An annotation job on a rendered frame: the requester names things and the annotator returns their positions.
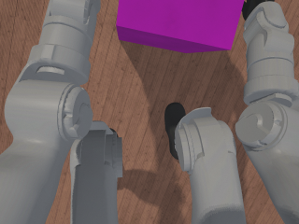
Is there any right robot upper arm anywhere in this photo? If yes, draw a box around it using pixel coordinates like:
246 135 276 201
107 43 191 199
235 100 299 224

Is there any left robot upper arm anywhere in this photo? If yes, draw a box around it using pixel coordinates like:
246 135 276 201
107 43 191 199
0 79 93 224

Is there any carton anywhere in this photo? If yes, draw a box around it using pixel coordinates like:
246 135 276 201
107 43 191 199
116 0 245 53

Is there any robot left thigh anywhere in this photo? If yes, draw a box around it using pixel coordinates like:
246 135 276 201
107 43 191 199
70 130 122 224

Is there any left robot forearm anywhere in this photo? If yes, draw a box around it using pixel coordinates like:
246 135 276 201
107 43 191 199
4 0 101 123

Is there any robot left shin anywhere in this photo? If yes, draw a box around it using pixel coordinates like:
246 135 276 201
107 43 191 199
69 120 113 175

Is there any robot right hand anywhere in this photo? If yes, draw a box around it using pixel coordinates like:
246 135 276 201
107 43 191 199
241 0 275 20

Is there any right robot forearm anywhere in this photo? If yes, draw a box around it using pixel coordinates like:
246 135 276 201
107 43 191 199
243 1 299 112

